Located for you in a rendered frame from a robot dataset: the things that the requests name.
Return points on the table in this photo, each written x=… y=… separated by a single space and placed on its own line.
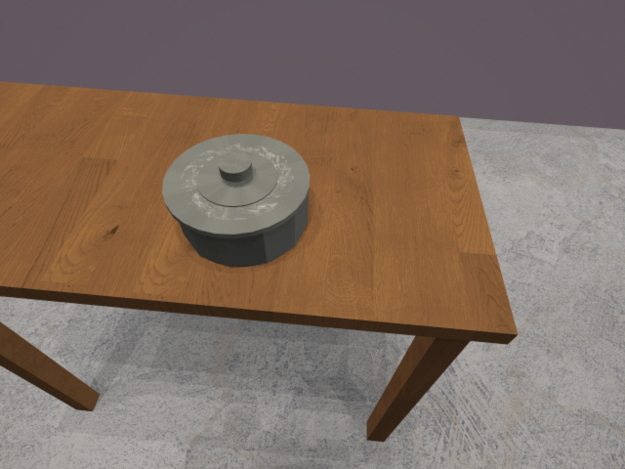
x=396 y=241

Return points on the knob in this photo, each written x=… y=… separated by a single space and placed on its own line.
x=235 y=166

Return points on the pot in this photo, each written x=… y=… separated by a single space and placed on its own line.
x=251 y=250

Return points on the lid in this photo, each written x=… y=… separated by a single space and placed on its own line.
x=201 y=200

